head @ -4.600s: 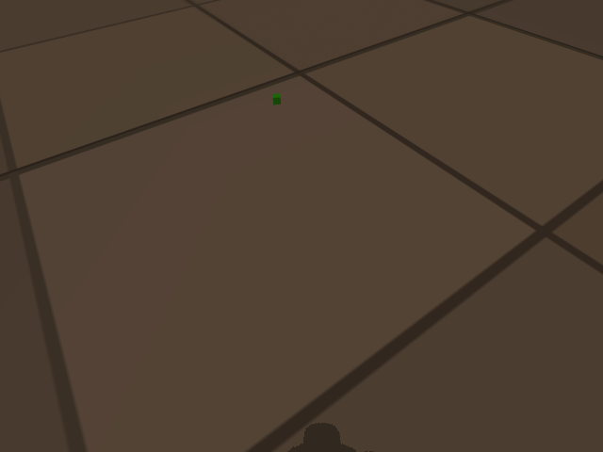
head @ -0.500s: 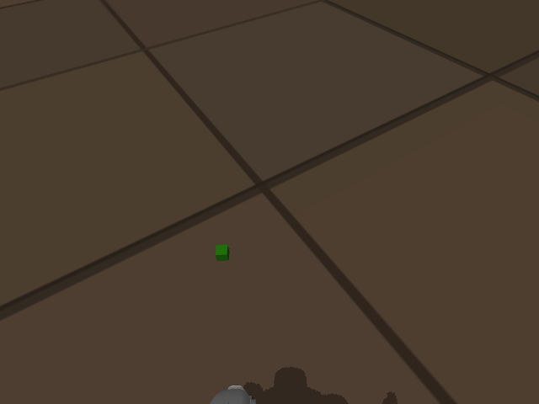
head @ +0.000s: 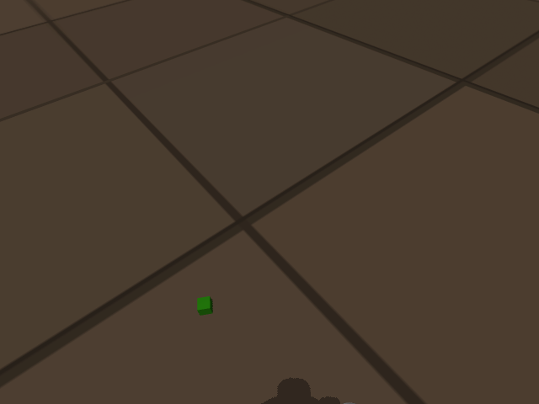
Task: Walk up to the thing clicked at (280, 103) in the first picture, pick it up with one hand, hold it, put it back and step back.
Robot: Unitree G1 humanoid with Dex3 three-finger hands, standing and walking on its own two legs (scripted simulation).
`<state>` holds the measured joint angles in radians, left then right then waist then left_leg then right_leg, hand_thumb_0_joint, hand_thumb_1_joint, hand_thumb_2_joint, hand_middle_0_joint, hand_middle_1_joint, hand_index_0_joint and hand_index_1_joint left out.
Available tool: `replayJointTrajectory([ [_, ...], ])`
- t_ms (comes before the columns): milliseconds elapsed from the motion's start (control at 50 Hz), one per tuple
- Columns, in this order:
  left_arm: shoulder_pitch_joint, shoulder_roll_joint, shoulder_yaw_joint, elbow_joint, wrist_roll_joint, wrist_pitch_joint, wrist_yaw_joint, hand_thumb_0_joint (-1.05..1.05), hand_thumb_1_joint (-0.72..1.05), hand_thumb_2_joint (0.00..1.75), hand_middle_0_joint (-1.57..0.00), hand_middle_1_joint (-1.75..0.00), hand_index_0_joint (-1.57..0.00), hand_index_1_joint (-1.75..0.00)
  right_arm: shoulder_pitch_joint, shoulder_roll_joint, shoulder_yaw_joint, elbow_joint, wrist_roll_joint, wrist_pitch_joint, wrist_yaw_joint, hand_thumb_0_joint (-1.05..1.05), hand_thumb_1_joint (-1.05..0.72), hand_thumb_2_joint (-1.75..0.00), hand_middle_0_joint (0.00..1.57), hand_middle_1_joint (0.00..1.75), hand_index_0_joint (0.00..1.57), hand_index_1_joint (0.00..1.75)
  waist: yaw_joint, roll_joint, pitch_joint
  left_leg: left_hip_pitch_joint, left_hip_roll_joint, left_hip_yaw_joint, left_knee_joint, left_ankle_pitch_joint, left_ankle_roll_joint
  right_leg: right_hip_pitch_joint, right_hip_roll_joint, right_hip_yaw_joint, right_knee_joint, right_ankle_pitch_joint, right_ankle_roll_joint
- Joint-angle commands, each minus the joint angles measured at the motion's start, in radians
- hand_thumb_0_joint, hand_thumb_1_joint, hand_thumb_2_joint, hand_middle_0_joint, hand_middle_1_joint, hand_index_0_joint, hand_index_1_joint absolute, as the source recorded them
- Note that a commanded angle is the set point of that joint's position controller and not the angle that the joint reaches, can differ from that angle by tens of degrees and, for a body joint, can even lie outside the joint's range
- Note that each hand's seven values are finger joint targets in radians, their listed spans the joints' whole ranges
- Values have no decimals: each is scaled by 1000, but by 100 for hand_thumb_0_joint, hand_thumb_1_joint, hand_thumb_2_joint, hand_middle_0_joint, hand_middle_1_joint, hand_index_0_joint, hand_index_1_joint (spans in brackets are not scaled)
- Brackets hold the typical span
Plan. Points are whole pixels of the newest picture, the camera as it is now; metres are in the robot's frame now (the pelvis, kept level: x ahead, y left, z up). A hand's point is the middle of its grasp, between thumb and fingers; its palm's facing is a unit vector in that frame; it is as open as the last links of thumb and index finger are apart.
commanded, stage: walk up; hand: left
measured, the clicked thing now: (204, 305) +0.61 +0.32 -0.73
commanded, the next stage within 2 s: none
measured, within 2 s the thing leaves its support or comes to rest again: neither
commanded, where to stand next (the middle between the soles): +0.30 +0.04 m, yaw +1 degrees
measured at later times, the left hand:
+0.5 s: hand (101, 395) +0.19 +0.33 -0.15, palm faces -0.05 -0.93 -0.37, open 7.4 cm
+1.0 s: hand (133, 325) +0.31 +0.30 -0.15, palm faces -0.02 -0.93 -0.37, open 7.4 cm
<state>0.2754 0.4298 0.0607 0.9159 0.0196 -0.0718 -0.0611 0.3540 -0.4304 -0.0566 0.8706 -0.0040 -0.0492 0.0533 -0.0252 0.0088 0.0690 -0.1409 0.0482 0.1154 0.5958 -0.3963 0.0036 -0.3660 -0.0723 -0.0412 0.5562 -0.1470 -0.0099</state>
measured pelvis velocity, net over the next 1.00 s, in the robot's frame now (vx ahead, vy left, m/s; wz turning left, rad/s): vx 0.22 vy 0.04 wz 0.00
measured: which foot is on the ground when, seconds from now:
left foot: down 0.00-0.02, up 0.04-0.36, down 0.38-1.00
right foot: down 0.00-0.38, up 0.40-0.72, down 0.74-1.00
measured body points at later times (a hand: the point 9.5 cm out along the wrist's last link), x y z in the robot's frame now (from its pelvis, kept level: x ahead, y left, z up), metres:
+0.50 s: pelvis +0.14 +0.04 +0.00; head +0.16 +0.07 +0.45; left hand +0.19 +0.38 -0.13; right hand +0.20 -0.29 -0.09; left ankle +0.20 +0.16 -0.72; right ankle +0.14 -0.10 -0.67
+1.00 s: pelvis +0.22 +0.04 -0.01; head +0.24 +0.03 +0.44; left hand +0.31 +0.35 -0.12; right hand +0.29 -0.28 -0.13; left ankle +0.25 +0.16 -0.73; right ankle +0.29 -0.10 -0.72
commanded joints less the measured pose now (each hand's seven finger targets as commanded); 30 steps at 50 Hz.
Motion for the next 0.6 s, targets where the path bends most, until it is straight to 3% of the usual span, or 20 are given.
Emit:
replayJointTrajectory([
  [0, 197, 357, 97, -36, -10, -42, 40, 0, 90, 90, -20, -30, -20, -30, -44, -166, -34, -118, 1, -23, -19, 0, -90, -90, 20, 30, 20, 30, 125, -265, -103, -530, -68, -67, 491, -146, 40, 448, -360, 675, -322, -323, -232],
  [20, 149, 337, 87, -56, -24, -37, 39, 0, 90, 90, -20, -30, -20, -30, -67, -215, -50, -99, -10, -12, -28, 0, -90, -90, 20, 30, 20, 30, 103, -140, -42, -532, 4, -153, 532, -138, 35, 350, -378, 655, -304, -333, -271],
  [60, 60, 287, 72, -77, -30, -32, 46, 0, 90, 90, -20, -30, -20, -30, -35, -215, -52, -62, 8, -5, -20, 0, -90, -90, 20, 30, 20, 30, 62, -115, 5, -503, 43, -181, 497, -36, 36, 257, -272, 434, -319, -338, -225],
  [100, 26, 262, 62, -90, -23, -30, 44, 0, 90, 90, -20, -30, -20, -30, 4, -209, -58, -31, 0, 0, -9, 0, -90, -90, 20, 30, 20, 30, 37, -180, 4, -413, 50, -155, 407, 46, 24, 158, -197, 285, -337, -323, -185],
  [120, 19, 262, 61, -97, -19, -31, 41, 0, 90, 90, -20, -30, -20, -30, 18, -206, -62, -21, -4, 4, -1, 0, -90, -90, 20, 30, 20, 30, 32, -188, 3, -386, 46, -137, 392, 67, 16, 126, -182, 248, -345, -330, -187],
  [160, 10, 274, 68, -114, -10, -31, 37, 0, 90, 90, -20, -30, -20, -30, 0, -193, -64, -21, -13, 6, 11, 0, -90, -90, 20, 30, 20, 30, 35, -199, 7, -367, 54, -113, 297, 76, -6, 90, -196, 215, -351, -359, -209],
  [260, 24, 275, 70, -127, -9, -29, 33, 0, 90, 90, -20, -30, -20, -30, -80, -172, -65, -41, -19, -10, 22, 0, -90, -90, 20, 30, 20, 30, 57, -171, -16, -280, 44, -81, 87, 142, -8, 90, -184, 166, -292, -338, -198],
  [300, -18, 280, 67, -137, -10, -20, 29, 0, 90, 90, -20, -30, -20, -30, -43, -166, -68, -29, -19, -22, 18, 0, -90, -90, 20, 30, 20, 30, 17, -144, -32, -143, 26, -51, -9, 176, -1, 32, -176, 140, -214, -337, -180],
  [320, -46, 263, 62, -142, -9, -16, 29, 0, 90, 90, -20, -30, -20, -30, 30, -176, -75, -7, -22, -29, 10, 0, -90, -90, 20, 30, 20, 30, -33, -94, -58, -28, 0, -26, -41, 197, 6, -20, -154, 111, -116, -322, -156],
  [340, -35, 221, 44, -141, -1, -9, 30, 0, 90, 90, -20, -30, -20, -30, 112, -207, -89, 29, -26, -33, -3, 0, -90, -90, 20, 30, 20, 30, -67, 16, -87, 117, -27, -30, -21, 130, 14, -128, -114, 79, 37, -352, -129],
  [360, 5, 153, 20, -147, -5, -1, 29, 0, 90, 90, -20, -30, -20, -30, 161, -265, -107, 33, -29, -39, -15, 0, -90, -90, 20, 30, 20, 30, -88, 224, -79, 198, 82, -234, -189, -141, 63, -273, -19, -13, 312, -372, -93],
  [380, 15, 118, 10, -154, -22, 3, 34, 0, 90, 90, -20, -30, -20, -30, 162, -350, -119, -6, -32, -47, -19, 0, -90, -90, 20, 30, 20, 30, -83, 317, -49, 186, 346, -749, -419, -390, 171, -456, 121, -10, 538, -384, -42],
  [400, -2, 226, 34, -131, -9, 6, 50, 0, 90, 90, -20, -30, -20, -30, 99, -379, -124, -30, -3, -44, -17, 0, -90, -90, 20, 30, 20, 30, -67, 200, 0, 73, 420, -830, -426, -416, 269, -422, 31, 124, 601, -383, -48],
  [420, 9, 251, 31, -110, -15, 4, 50, 0, 90, 90, -20, -30, -20, -30, 36, -326, -107, -41, -1, -41, -23, 0, -90, -90, 20, 30, 20, 30, -24, 93, 41, -3, 360, -671, -396, -311, 249, -385, 2, 150, 611, -300, -42],
  [440, 43, 232, 34, -79, -21, 4, 46, 0, 90, 90, -20, -30, -20, -30, 6, -287, -91, -52, -6, -46, -27, 0, -90, -90, 20, 30, 20, 30, -3, 98, 30, 2, 304, -560, -380, -195, 220, -344, -7, 149, 580, -255, -36],
  [480, 81, 226, 39, -41, -19, 7, 39, 0, 90, 90, -20, -30, -20, -30, -10, -258, -77, -50, -5, -52, -34, 0, -90, -90, 20, 30, 20, 30, 17, 150, 8, -28, 248, -376, -323, 71, 199, -262, -36, 112, 493, -215, -20],
  [540, 62, 177, 31, -37, -14, 26, 32, 0, 90, 90, -20, -30, -20, -30, -35, -243, -64, -59, -10, -48, -44, 0, -90, -90, 20, 30, 20, 30, 24, 159, 13, -111, 221, -238, -282, 336, 213, -141, -25, 57, 375, -196, 5],
  [580, 31, 154, 26, -44, -14, 32, 36, 0, 90, 90, -20, -30, -20, -30, -57, -232, -52, -63, -9, -43, -51, 0, -90, -90, 20, 30, 20, 30, 26, 154, -2, -132, 214, -188, -226, 519, 211, -66, -17, 28, 265, -144, 4],
])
